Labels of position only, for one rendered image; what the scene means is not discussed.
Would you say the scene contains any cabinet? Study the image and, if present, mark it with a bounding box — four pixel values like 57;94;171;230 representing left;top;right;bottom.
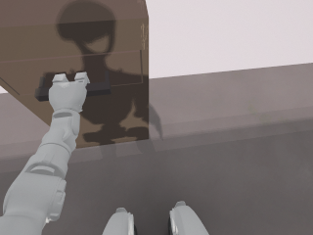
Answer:
0;0;150;149

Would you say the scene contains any robot left hand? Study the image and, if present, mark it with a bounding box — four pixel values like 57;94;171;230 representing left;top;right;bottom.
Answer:
48;71;90;113

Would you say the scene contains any left robot forearm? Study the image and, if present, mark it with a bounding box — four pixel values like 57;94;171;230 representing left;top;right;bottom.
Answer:
3;109;80;214

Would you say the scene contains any robot left upper arm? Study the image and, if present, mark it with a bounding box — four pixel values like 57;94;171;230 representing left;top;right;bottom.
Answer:
0;172;67;235

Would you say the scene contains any drawer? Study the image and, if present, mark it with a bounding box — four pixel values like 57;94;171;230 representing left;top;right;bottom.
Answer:
0;50;142;95

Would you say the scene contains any robot right thigh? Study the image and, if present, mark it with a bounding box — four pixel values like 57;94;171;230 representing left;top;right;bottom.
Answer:
169;206;209;235

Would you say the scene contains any handle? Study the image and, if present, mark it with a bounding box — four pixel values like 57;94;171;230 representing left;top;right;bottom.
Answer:
34;70;112;102

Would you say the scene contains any robot right shin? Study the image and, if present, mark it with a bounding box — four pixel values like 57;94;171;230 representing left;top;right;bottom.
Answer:
172;201;186;235

